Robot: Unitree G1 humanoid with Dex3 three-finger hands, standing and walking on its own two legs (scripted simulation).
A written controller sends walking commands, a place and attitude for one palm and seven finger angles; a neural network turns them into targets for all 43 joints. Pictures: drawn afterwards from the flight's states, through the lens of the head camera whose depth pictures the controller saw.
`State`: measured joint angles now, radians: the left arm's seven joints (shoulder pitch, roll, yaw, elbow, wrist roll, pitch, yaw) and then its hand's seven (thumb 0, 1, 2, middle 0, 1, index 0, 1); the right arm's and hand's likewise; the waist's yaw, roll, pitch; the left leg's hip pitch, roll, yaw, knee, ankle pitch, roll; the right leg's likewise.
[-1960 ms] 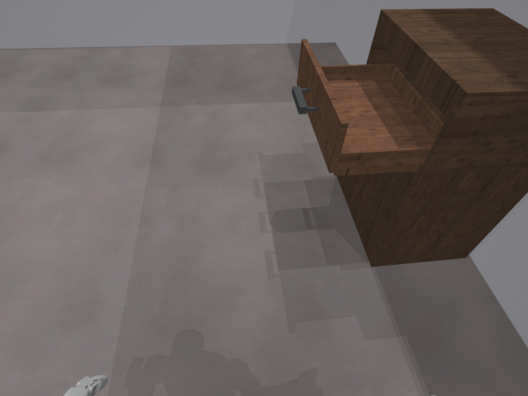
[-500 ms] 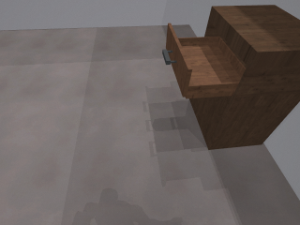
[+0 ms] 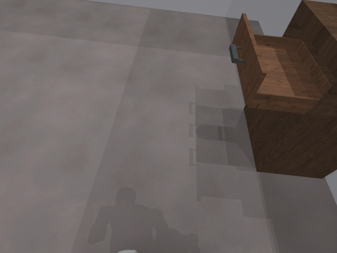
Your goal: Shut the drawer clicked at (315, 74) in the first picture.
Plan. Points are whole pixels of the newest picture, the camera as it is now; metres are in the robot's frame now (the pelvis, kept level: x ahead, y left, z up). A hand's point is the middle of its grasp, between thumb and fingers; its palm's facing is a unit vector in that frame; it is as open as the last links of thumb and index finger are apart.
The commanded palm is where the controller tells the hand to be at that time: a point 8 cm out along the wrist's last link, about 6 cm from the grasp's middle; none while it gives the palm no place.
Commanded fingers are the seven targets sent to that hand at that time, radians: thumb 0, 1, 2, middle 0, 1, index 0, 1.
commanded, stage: walk around to get in front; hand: left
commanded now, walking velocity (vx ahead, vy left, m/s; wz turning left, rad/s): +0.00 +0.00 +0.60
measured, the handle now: (237, 53) +1.02 -0.33 -0.09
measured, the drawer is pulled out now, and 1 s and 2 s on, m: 0.29 0.29 0.29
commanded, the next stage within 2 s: none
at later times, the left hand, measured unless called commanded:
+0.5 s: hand out of the picture +0.05 +0.20 -0.14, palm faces +0.25 -0.93 -0.26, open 7.4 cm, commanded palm none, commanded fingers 0.00 0.90 0.90 -0.20 -0.30 -0.20 -0.30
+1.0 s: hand out of the picture -0.07 +0.19 -0.17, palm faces +0.60 -0.78 -0.19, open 7.4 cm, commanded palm none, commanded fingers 0.00 0.90 0.90 -0.20 -0.30 -0.20 -0.30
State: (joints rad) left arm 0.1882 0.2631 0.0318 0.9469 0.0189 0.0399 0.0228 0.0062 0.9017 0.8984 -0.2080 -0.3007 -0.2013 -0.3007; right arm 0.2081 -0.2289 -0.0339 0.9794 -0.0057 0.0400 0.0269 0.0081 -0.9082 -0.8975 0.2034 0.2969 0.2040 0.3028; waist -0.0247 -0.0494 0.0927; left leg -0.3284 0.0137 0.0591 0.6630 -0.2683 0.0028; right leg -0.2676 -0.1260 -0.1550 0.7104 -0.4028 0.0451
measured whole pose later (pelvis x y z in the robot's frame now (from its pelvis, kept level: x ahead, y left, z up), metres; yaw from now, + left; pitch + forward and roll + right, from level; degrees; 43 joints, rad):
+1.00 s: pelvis +0.12 +0.10 -0.01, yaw +33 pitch +1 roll +1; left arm 0.48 0.20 0.04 1.07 0.01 -0.01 -0.01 0.01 0.90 0.90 -0.21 -0.30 -0.20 -0.30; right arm 0.06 -0.22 -0.04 0.88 -0.02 -0.03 0.04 0.01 -0.91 -0.90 0.20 0.30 0.20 0.30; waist 0.06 -0.04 0.14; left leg -0.46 -0.01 0.14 0.73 -0.29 0.09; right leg -0.17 -0.18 -0.14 1.08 -0.51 0.06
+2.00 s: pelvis +0.46 +0.40 +0.01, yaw +45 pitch -2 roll -2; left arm 0.46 0.15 0.04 1.17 0.02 -0.03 0.00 0.01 0.91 0.90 -0.20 -0.30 -0.20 -0.30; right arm 0.13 -0.16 -0.05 0.99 -0.02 -0.07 0.02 0.01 -0.92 -0.90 0.20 0.30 0.20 0.30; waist 0.05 -0.05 0.07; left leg -0.37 0.06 0.16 0.65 -0.26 0.08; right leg -0.22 -0.11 -0.13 1.00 -0.49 0.02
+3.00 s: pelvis +0.67 +0.59 +0.01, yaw +23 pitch +0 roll +0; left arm 0.22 0.22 0.10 0.96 0.02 0.05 -0.01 0.01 0.91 0.90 -0.20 -0.30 -0.20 -0.30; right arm 0.10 -0.16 -0.03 0.88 -0.02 0.00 -0.02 0.00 -0.91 -0.90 0.20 0.30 0.20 0.30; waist 0.05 -0.04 0.05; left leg -0.29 0.06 0.09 0.57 -0.27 -0.02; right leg -0.45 0.05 0.04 0.81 -0.40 0.01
